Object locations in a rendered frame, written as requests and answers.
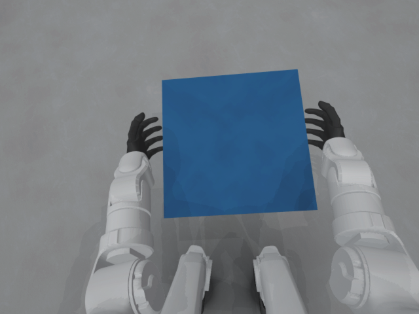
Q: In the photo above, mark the right robot thigh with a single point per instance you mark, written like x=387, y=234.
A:
x=274, y=280

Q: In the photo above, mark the robot thigh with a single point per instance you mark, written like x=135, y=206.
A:
x=191, y=280
x=274, y=280

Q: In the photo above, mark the carton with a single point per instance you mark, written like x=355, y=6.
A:
x=235, y=144

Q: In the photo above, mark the robot left upper arm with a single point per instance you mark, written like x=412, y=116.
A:
x=132, y=287

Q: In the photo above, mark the right robot forearm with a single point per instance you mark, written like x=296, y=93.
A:
x=359, y=217

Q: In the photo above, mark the robot right upper arm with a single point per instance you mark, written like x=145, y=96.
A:
x=370, y=280

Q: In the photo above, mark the left robot hand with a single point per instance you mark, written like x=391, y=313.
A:
x=136, y=136

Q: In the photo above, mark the left robot forearm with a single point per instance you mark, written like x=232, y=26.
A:
x=128, y=229

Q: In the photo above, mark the right robot hand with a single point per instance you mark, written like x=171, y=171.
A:
x=331, y=125

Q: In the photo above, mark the left robot thigh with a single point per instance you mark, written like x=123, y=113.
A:
x=191, y=280

